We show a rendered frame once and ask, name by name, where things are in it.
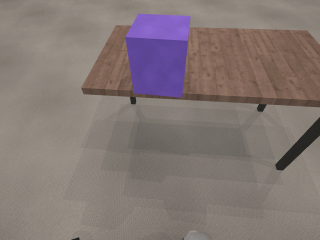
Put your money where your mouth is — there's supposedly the carton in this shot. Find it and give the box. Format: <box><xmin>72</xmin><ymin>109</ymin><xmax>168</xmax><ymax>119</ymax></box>
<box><xmin>125</xmin><ymin>13</ymin><xmax>191</xmax><ymax>98</ymax></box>

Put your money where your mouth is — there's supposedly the table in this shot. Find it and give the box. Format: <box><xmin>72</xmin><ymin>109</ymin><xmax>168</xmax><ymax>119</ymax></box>
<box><xmin>81</xmin><ymin>25</ymin><xmax>320</xmax><ymax>171</ymax></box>

